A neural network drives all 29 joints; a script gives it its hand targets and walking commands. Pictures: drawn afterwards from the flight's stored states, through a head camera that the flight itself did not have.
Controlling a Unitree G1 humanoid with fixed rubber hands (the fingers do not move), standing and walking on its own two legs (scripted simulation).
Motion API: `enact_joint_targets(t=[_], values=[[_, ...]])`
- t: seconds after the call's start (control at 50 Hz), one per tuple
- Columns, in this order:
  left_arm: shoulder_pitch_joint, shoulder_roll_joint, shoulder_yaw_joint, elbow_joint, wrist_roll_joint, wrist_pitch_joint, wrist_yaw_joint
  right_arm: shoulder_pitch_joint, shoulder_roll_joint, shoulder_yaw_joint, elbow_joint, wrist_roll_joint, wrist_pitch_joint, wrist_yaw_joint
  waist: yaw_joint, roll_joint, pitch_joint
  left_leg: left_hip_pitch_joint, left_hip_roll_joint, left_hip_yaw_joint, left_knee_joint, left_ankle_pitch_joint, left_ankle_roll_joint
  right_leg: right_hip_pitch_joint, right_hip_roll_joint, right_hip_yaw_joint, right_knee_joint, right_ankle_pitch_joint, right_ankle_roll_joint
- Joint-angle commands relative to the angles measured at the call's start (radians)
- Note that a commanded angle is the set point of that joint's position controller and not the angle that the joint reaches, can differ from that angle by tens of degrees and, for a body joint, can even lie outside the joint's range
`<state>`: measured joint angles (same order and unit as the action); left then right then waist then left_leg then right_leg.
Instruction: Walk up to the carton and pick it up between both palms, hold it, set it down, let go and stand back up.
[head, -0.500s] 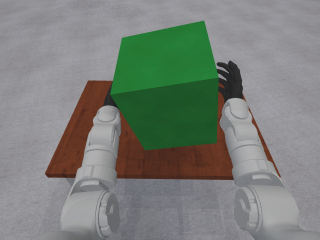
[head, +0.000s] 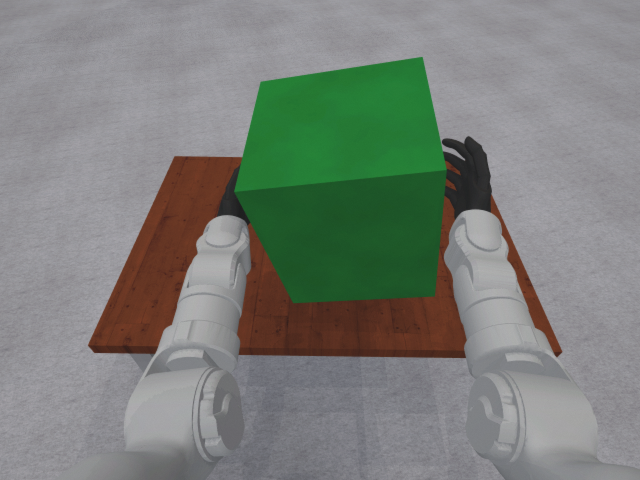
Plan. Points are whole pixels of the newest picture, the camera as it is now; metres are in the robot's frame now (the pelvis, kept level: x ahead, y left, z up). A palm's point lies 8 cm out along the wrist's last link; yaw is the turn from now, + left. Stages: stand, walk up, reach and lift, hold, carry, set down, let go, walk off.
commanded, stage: set down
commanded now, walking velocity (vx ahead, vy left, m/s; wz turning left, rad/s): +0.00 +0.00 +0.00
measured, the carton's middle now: (351, 193) +0.45 -0.02 +0.13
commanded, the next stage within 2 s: none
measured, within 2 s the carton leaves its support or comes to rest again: neither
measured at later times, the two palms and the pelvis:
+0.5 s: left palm (237, 222) +0.42 +0.13 +0.10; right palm (459, 209) +0.42 -0.16 +0.13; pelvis +0.01 +0.00 +0.00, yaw +0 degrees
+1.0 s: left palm (240, 227) +0.43 +0.13 +0.08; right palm (453, 217) +0.43 -0.16 +0.11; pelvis +0.02 +0.00 +0.00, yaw +0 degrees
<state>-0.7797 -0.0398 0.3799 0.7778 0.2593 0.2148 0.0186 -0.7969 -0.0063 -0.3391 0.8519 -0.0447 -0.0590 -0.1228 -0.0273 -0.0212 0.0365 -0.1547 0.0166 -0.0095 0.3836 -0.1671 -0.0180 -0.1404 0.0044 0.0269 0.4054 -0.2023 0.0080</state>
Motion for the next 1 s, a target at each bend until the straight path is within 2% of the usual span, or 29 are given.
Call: enact_joint_targets(t=[0.0,0.02,0.06,0.08,0.16,0.18,0.2,0.22,0.24,0.26,0.28,0.3,0.32,0.36,0.44,0.48,0.5,0.54,0.58,0.62,0.64,0.66,0.74,0.76,0.82,0.86,0.9,0.96,0.98], values=[[-0.719,-0.407,-0.233,-0.123,-0.024,-0.133,-0.151,-0.592,0.613,0.279,-0.039,-0.157,-0.018,0.17,0.026,-0.062,-0.513,0.098,-0.054,0.127,-0.152,0.066,0.027,0.283,0.008,-0.082,-0.113,0.246,0.069],[-0.725,-0.407,-0.245,-0.109,-0.022,-0.13,-0.149,-0.588,0.587,0.246,-0.038,-0.165,-0.012,0.165,0.004,-0.038,-0.495,0.108,-0.054,0.124,-0.147,0.056,0.024,0.254,0.003,-0.08,-0.112,0.25,0.067],[-0.781,-0.403,-0.252,-0.138,-0.035,-0.156,-0.15,-0.611,0.6,0.255,-0.048,-0.168,-0.021,0.17,0.004,-0.038,-0.567,0.106,-0.054,0.123,-0.151,0.063,0.019,0.268,0.002,-0.08,-0.106,0.275,0.072],[-0.814,-0.441,-0.292,-0.162,-0.044,-0.166,-0.142,-0.612,0.605,0.229,-0.029,-0.191,-0.029,0.171,-0.022,-0.029,-0.612,0.103,-0.056,0.114,-0.147,0.068,0.01,0.251,0.006,-0.093,-0.1,0.283,0.061],[-0.705,-0.395,-0.22,-0.087,-0.004,-0.159,-0.15,-0.537,0.591,0.217,0.004,-0.202,-0.015,0.167,-0.006,-0.05,-0.492,0.091,-0.05,0.128,-0.156,0.055,0.029,0.259,-0.006,-0.078,-0.105,0.292,0.078],[-0.719,-0.407,-0.225,-0.098,-0.022,-0.162,-0.153,-0.576,0.598,0.237,-0.053,-0.202,-0.028,0.168,0.004,-0.057,-0.543,0.089,-0.051,0.131,-0.153,0.063,0.029,0.26,0.0,-0.08,-0.106,0.289,0.079],[-0.755,-0.409,-0.239,-0.104,-0.02,-0.17,-0.151,-0.559,0.595,0.214,-0.026,-0.209,-0.023,0.167,-0.024,-0.026,-0.56,0.114,-0.052,0.123,-0.139,0.087,0.021,0.263,-0.005,-0.083,-0.095,0.325,0.073],[-0.742,-0.423,-0.251,-0.095,-0.022,-0.175,-0.148,-0.582,0.599,0.209,-0.035,-0.211,-0.033,0.165,-0.006,-0.011,-0.558,0.103,-0.05,0.124,-0.136,0.09,0.014,0.245,0.0,-0.089,-0.096,0.306,0.067],[-0.754,-0.433,-0.256,-0.122,-0.019,-0.183,-0.145,-0.582,0.591,0.19,-0.026,-0.222,-0.042,0.166,-0.037,-0.014,-0.579,0.117,-0.048,0.121,-0.129,0.119,0.004,0.247,0.006,-0.098,-0.091,0.338,0.067],[-0.731,-0.435,-0.236,-0.084,-0.014,-0.183,-0.143,-0.584,0.609,0.195,-0.033,-0.228,-0.045,0.168,-0.007,-0.029,-0.589,0.093,-0.054,0.122,-0.118,0.13,0.009,0.27,0.001,-0.085,-0.082,0.365,0.069],[-0.733,-0.408,-0.225,-0.083,-0.004,-0.178,-0.148,-0.546,0.595,0.191,0.001,-0.235,-0.025,0.168,-0.008,-0.016,-0.539,0.098,-0.051,0.131,-0.128,0.099,0.018,0.249,-0.004,-0.083,-0.092,0.327,0.076],[-0.709,-0.4,-0.188,-0.05,0.004,-0.176,-0.153,-0.559,0.608,0.19,-0.015,-0.241,-0.026,0.172,0.012,-0.057,-0.509,0.084,-0.048,0.135,-0.145,0.068,0.025,0.262,-0.008,-0.084,-0.096,0.287,0.077],[-0.763,-0.41,-0.218,-0.105,-0.008,-0.186,-0.151,-0.547,0.617,0.184,-0.011,-0.242,-0.033,0.171,-0.015,-0.032,-0.568,0.082,-0.054,0.136,-0.144,0.077,0.022,0.285,-0.005,-0.076,-0.089,0.328,0.074],[-0.73,-0.44,-0.221,-0.079,0.003,-0.191,-0.146,-0.545,0.617,0.177,-0.017,-0.257,-0.04,0.176,-0.022,-0.027,-0.563,0.123,-0.046,0.129,-0.122,0.139,0.007,0.26,0.005,-0.102,-0.084,0.358,0.067],[-0.769,-0.423,-0.221,-0.078,0.003,-0.209,-0.149,-0.542,0.607,0.152,-0.011,-0.282,-0.049,0.179,-0.038,-0.022,-0.609,0.084,-0.048,0.133,-0.136,0.093,0.013,0.261,-0.004,-0.095,-0.075,0.371,0.074],[-0.734,-0.395,-0.165,-0.044,0.019,-0.213,-0.147,-0.533,0.635,0.149,0.007,-0.291,-0.04,0.184,0.009,-0.019,-0.555,0.058,-0.051,0.143,-0.145,0.083,0.024,0.268,-0.012,-0.074,-0.081,0.349,0.079],[-0.724,-0.381,-0.151,-0.022,0.018,-0.215,-0.146,-0.541,0.625,0.146,-0.013,-0.295,-0.043,0.181,0.01,-0.041,-0.556,0.039,-0.051,0.145,-0.143,0.077,0.027,0.289,-0.014,-0.073,-0.068,0.366,0.083],[-0.719,-0.391,-0.152,0.001,0.02,-0.204,-0.154,-0.528,0.612,0.11,-0.008,-0.321,-0.036,0.179,-0.013,-0.061,-0.525,0.046,-0.047,0.141,-0.153,0.069,0.029,0.296,-0.013,-0.08,-0.074,0.368,0.083],[-0.768,-0.405,-0.173,-0.047,0.02,-0.226,-0.148,-0.5,0.638,0.127,-0.009,-0.324,-0.048,0.181,-0.019,-0.029,-0.591,0.031,-0.05,0.143,-0.137,0.108,0.021,0.309,-0.016,-0.083,-0.05,0.442,0.083],[-0.755,-0.427,-0.196,-0.036,0.02,-0.224,-0.147,-0.506,0.619,0.117,-0.019,-0.334,-0.051,0.181,-0.058,-0.012,-0.593,0.059,-0.05,0.131,-0.124,0.139,0.006,0.29,-0.005,-0.098,-0.052,0.452,0.077],[-0.756,-0.425,-0.195,-0.014,0.016,-0.23,-0.145,-0.519,0.616,0.099,-0.008,-0.347,-0.056,0.183,-0.043,-0.005,-0.605,0.074,-0.047,0.131,-0.127,0.118,0.003,0.248,-0.004,-0.104,-0.063,0.394,0.076],[-0.718,-0.423,-0.171,-0.003,0.027,-0.229,-0.147,-0.53,0.639,0.105,-0.023,-0.353,-0.061,0.183,-0.006,-0.045,-0.59,0.06,-0.047,0.142,-0.128,0.11,0.02,0.267,-0.011,-0.089,-0.069,0.409,0.082],[-0.745,-0.365,-0.127,0.047,0.051,-0.212,-0.157,-0.502,0.607,0.06,0.03,-0.36,-0.028,0.19,-0.027,-0.027,-0.508,0.041,-0.041,0.136,-0.145,0.069,0.024,0.266,-0.013,-0.094,-0.065,0.375,0.085],[-0.776,-0.401,-0.171,-0.02,0.043,-0.227,-0.151,-0.5,0.626,0.062,0.025,-0.36,-0.045,0.195,-0.04,0.012,-0.583,0.073,-0.042,0.134,-0.127,0.11,0.009,0.248,-0.003,-0.104,-0.061,0.382,0.077],[-0.73,-0.367,-0.121,0.034,0.055,-0.235,-0.153,-0.531,0.635,0.076,-0.038,-0.369,-0.049,0.192,0.006,-0.029,-0.575,-0.012,-0.049,0.157,-0.137,0.071,0.033,0.288,-0.022,-0.071,-0.056,0.423,0.095],[-0.756,-0.377,-0.108,0.011,0.051,-0.258,-0.147,-0.531,0.648,0.066,-0.02,-0.39,-0.067,0.195,0.004,-0.047,-0.605,-0.015,-0.044,0.156,-0.142,0.085,0.034,0.295,-0.019,-0.081,-0.046,0.438,0.093],[-0.763,-0.362,-0.115,0.056,0.057,-0.251,-0.15,-0.538,0.628,0.024,-0.03,-0.408,-0.058,0.193,-0.026,-0.03,-0.585,-0.033,-0.047,0.153,-0.143,0.068,0.031,0.301,-0.021,-0.082,-0.037,0.446,0.093],[-0.745,-0.36,-0.088,0.048,0.075,-0.257,-0.146,-0.518,0.649,0.027,0.015,-0.411,-0.051,0.2,0.004,-0.024,-0.576,-0.014,-0.041,0.157,-0.144,0.085,0.033,0.301,-0.019,-0.077,-0.041,0.446,0.094],[-0.753,-0.391,-0.109,0.04,0.074,-0.264,-0.145,-0.501,0.651,0.041,0.003,-0.417,-0.064,0.198,-0.012,-0.018,-0.605,-0.007,-0.039,0.154,-0.131,0.118,0.021,0.288,-0.016,-0.093,-0.034,0.484,0.089]])
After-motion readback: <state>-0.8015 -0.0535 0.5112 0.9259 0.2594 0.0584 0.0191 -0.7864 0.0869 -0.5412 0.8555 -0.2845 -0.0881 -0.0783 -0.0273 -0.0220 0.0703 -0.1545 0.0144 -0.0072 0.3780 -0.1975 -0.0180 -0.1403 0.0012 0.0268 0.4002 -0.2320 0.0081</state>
